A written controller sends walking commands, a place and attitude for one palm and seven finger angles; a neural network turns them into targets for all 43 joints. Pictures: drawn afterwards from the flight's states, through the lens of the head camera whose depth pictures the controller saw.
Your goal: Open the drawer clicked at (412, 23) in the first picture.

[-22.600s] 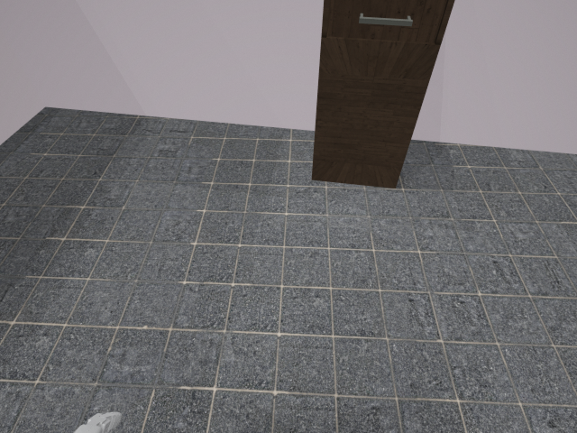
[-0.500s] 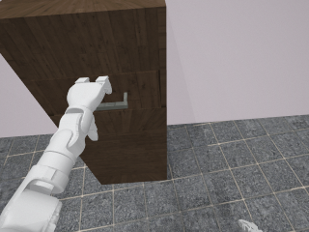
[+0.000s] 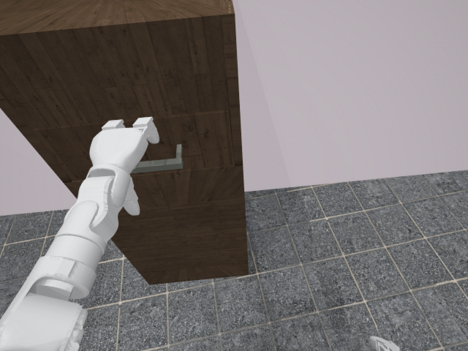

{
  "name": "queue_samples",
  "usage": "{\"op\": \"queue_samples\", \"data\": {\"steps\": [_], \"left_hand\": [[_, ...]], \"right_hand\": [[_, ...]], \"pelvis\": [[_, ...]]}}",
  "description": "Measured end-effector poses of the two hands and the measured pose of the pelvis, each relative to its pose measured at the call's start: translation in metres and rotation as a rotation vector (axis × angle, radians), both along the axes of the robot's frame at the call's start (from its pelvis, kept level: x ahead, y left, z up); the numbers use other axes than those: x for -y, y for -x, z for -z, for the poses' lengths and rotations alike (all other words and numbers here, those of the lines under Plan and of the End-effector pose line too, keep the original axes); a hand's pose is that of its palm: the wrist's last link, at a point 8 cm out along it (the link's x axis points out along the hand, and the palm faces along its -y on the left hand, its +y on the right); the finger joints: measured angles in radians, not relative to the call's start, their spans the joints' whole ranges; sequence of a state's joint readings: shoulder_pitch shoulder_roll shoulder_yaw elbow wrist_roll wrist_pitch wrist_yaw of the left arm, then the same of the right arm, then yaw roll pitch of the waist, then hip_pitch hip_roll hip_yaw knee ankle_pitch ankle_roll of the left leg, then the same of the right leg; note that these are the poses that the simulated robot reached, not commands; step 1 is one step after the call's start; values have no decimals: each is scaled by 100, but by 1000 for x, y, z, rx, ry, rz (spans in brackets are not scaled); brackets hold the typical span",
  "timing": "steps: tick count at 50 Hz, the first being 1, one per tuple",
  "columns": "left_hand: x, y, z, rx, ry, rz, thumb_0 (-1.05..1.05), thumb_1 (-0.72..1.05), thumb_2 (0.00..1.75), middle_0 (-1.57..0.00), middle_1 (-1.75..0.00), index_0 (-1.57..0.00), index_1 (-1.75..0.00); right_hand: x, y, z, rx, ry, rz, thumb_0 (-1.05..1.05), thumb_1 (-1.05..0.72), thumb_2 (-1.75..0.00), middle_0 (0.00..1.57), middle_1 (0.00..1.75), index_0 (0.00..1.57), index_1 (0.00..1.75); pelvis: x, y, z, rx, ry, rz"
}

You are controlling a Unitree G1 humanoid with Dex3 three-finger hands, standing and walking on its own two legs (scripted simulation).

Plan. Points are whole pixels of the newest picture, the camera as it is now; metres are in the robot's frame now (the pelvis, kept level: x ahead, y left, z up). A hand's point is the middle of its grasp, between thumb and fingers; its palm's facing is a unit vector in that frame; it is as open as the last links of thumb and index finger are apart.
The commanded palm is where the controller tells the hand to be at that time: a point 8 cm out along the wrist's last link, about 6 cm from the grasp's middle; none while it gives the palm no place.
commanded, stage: move the hooked fingers above the handle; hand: left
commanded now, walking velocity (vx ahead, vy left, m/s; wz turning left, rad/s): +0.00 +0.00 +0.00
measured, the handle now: (140, 160) +0.48 +0.22 +0.04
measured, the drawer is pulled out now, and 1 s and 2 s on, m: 0.00 0.00 0.00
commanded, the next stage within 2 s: none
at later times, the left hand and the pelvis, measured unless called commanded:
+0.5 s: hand (135, 154) +0.44 +0.20 +0.11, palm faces +0.10 -0.03 -0.99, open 13.8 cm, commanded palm +0.40 +0.23 +0.16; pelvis +0.00 +0.00 +0.00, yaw +0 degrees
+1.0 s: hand (125, 161) +0.42 +0.22 +0.11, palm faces +0.05 -0.04 -1.00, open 13.8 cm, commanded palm +0.40 +0.24 +0.16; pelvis -0.01 +0.00 +0.00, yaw +1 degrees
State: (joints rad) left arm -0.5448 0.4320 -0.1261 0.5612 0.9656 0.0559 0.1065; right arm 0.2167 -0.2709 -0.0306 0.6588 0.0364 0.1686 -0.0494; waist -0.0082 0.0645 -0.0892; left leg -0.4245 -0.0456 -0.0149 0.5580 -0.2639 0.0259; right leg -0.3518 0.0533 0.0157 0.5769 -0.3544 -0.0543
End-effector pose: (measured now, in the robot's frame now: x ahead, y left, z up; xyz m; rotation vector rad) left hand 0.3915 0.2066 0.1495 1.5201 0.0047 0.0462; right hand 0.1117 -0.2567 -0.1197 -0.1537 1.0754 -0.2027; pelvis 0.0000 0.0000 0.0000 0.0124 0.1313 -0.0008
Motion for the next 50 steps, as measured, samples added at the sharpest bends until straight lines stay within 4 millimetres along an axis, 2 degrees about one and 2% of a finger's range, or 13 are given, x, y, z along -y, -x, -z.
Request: {"op": "queue_samples", "data": {"steps": [5,9,12,15,18,20,22,25,27,32,37,44,50], "left_hand": [[-22,-5,-14,33,-37,-104,1,-49,30,-32,-120,-32,-120],[-35,-8,-15,-34,-57,-179,0,-49,30,-32,-120,-32,-120],[-27,-7,-8,-93,-40,-144,0,-49,30,-32,-120,-31,-120],[-6,-5,1,-119,-10,-34,0,-49,30,-32,-120,-31,-120],[16,-3,6,-93,13,79,0,-49,30,-32,-120,-32,-120],[22,-6,7,-52,25,109,0,-49,30,-32,-120,-32,-120],[19,-11,4,0,22,94,0,-49,30,-32,-120,-32,-120],[1,-20,-7,69,-16,7,1,-49,30,-33,-120,-32,-120],[-1,-21,-12,77,-31,-11,1,-49,30,-38,-124,-32,-120],[-10,-18,-14,18,-24,-120,0,-49,30,-39,-125,-33,-121],[-26,-6,-3,-91,-7,-164,0,-49,30,-36,-122,-33,-121],[-15,7,3,-77,-11,-3,0,-49,30,-33,-120,-32,-120],[-11,-2,-10,26,-7,15,0,-49,30,-33,-120,-32,-120]], "right_hand": [[-5,-14,-2,34,-10,-17,1,-90,-90,20,30,20,30],[-8,-18,-2,34,-20,-30,1,-90,-90,20,30,20,30],[-8,-17,-2,24,-15,-37,1,-90,-90,20,30,20,30],[-7,-16,-2,17,-5,-40,1,-90,-90,20,30,20,30],[-7,-14,-2,13,2,-31,1,-90,-90,20,30,20,30],[-8,-11,0,9,4,-22,1,-90,-90,20,30,20,30],[-9,-8,1,3,2,-11,1,-90,-90,20,30,20,30],[-11,-1,5,-14,-9,1,1,-90,-90,20,30,20,30],[-13,4,8,-32,-22,5,1,-90,-90,20,30,20,30],[-14,10,11,-50,-53,22,1,-90,-90,20,30,20,30],[-7,6,3,-30,-28,19,1,-90,-90,20,30,20,30],[5,-7,-8,9,44,-14,1,-90,-90,20,30,20,30],[1,-10,-6,28,39,-15,1,-90,-90,20,30,20,30]], "pelvis": [[2,1,0,-3,-1,-4],[3,0,-1,-4,0,-14],[2,-1,-1,-2,1,-22],[0,-2,-1,1,2,-24],[-2,-3,0,0,2,-18],[-3,-2,1,-5,1,-10],[-3,-1,2,-11,0,-2],[-2,-1,2,-22,-1,7],[-2,-1,1,-28,0,11],[-3,-5,-1,-16,-2,19],[-1,-5,-3,5,-3,10],[-1,1,-1,13,6,-19],[-4,5,1,-2,7,-16]]}}
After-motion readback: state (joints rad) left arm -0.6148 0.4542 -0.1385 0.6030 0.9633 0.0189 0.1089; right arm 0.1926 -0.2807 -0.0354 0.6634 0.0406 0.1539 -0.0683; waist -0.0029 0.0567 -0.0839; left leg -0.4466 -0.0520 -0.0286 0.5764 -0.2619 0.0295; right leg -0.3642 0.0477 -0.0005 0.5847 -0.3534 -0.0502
